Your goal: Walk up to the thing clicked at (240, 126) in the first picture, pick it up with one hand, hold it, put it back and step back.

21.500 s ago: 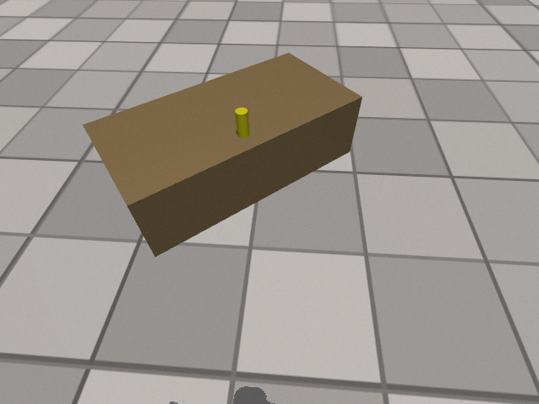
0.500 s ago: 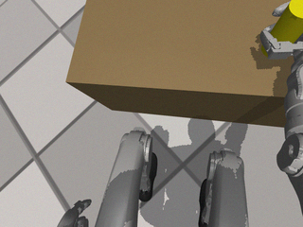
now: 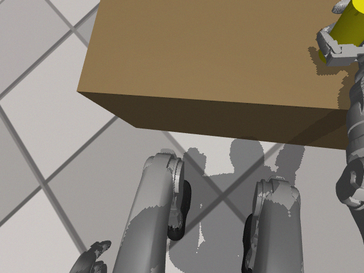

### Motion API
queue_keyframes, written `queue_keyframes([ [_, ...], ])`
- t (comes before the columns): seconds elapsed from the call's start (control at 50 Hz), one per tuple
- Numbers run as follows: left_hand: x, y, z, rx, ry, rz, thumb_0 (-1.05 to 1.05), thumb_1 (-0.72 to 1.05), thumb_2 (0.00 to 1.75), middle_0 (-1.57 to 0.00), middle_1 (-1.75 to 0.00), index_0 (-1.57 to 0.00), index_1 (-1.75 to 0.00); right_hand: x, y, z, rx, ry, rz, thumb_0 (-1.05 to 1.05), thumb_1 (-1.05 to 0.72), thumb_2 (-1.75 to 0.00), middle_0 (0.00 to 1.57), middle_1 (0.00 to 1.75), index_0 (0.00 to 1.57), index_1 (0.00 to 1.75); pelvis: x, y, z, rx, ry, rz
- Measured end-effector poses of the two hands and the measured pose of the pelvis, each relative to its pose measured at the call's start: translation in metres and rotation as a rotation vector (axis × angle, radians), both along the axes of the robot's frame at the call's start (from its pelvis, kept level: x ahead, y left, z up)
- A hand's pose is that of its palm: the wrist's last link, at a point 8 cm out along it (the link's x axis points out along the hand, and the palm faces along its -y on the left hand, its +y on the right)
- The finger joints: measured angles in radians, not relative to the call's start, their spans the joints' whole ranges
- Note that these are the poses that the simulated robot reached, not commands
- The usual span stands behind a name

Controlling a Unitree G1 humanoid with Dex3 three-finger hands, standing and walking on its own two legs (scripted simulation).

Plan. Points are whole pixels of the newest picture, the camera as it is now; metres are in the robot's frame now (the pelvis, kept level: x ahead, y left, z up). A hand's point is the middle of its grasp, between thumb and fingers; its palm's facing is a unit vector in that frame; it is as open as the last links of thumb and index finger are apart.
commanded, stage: lower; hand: right
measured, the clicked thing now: (349, 31) +0.57 -0.17 +0.01
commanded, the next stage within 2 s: loosen in 0.18 s
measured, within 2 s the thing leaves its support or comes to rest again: neither
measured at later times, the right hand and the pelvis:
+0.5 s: hand (342, 33) +0.58 -0.17 +0.00, palm faces +0.04 +1.00 -0.03, open 7.4 cm; pelvis +0.00 +0.00 -0.01, yaw +0 degrees
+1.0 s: hand (352, 27) +0.59 -0.18 +0.01, palm faces +0.06 +1.00 -0.04, open 14.3 cm; pelvis +0.00 +0.00 -0.01, yaw +0 degrees
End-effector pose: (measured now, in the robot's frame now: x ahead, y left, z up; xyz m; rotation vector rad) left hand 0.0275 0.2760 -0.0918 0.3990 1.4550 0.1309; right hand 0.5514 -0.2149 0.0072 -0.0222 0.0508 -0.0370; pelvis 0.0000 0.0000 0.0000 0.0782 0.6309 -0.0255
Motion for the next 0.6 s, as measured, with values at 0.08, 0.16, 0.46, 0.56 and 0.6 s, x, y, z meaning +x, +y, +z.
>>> queue_keyframes([
  [0.08, -0.001, 0.000, -0.002, 0.002, 0.003, -0.001, 0.00, 0.91, 0.88, -0.20, -0.30, -0.20, -0.29, 0.001, 0.000, -0.003, 0.000, -0.001, 0.000, 0.01, 0.13, -1.21, 0.90, 1.14, 0.90, 1.14, 0.000, 0.000, -0.003, 0.002, -0.001, 0.000],
  [0.16, -0.001, 0.000, -0.004, 0.003, 0.006, -0.004, 0.00, 0.91, 0.88, -0.20, -0.30, -0.20, -0.29, 0.002, 0.000, -0.003, 0.001, -0.015, 0.001, 0.01, 0.13, -1.21, 0.90, 1.14, 0.90, 1.14, 0.000, -0.001, -0.005, 0.004, -0.001, 0.000],
  [0.46, -0.002, -0.002, -0.010, 0.003, 0.007, -0.014, 0.00, 0.92, 0.87, -0.20, -0.30, -0.21, -0.29, 0.005, -0.003, -0.004, -0.005, -0.032, -0.003, 0.00, 0.10, -1.09, 0.93, 1.06, 0.93, 1.06, -0.004, -0.002, -0.014, 0.010, -0.009, -0.001],
  [0.56, -0.003, -0.003, -0.011, -0.001, 0.013, -0.011, 0.00, 0.92, 0.87, -0.20, -0.30, -0.21, -0.28, 0.006, -0.004, -0.005, -0.009, -0.025, -0.003, -0.01, 0.13, -0.84, 0.97, 0.93, 0.97, 0.92, -0.004, -0.002, -0.014, 0.011, -0.007, 0.000],
  [0.6, -0.004, -0.003, -0.010, -0.001, 0.014, -0.009, 0.00, 0.92, 0.87, -0.20, -0.30, -0.21, -0.28, 0.006, -0.004, -0.006, -0.009, -0.019, 0.000, -0.01, 0.16, -0.72, 0.97, 0.86, 0.97, 0.85, -0.004, -0.002, -0.014, 0.011, -0.005, 0.000],
])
